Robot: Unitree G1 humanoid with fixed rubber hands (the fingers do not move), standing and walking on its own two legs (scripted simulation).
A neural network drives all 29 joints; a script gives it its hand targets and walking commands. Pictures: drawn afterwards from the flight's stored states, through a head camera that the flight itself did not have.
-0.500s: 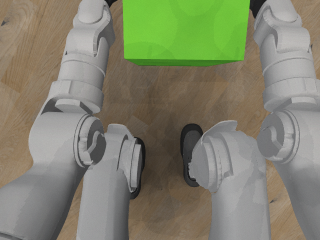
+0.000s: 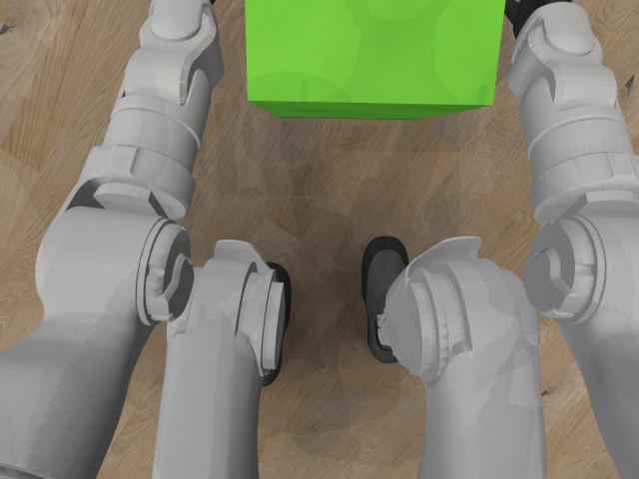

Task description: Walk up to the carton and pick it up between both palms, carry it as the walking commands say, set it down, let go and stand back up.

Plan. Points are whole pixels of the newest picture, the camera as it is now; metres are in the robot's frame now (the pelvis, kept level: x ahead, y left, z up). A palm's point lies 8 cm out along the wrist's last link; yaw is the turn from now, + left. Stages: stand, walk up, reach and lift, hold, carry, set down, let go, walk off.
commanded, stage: set down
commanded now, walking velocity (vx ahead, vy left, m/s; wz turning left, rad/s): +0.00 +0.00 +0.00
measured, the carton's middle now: (360, 9) +0.55 -0.06 -0.24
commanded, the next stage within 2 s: let go in 1.60 s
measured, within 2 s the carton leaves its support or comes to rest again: neither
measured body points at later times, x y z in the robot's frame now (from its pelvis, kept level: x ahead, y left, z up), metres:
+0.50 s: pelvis +0.00 +0.00 +0.02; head +0.35 -0.03 +0.29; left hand +0.58 +0.12 -0.12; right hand +0.55 -0.24 -0.12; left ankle +0.09 +0.10 -0.33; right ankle +0.13 -0.10 -0.33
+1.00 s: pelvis +0.01 -0.01 +0.15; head +0.34 -0.03 +0.45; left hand +0.58 +0.13 +0.04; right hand +0.55 -0.25 +0.04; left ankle +0.09 +0.10 -0.33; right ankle +0.12 -0.10 -0.33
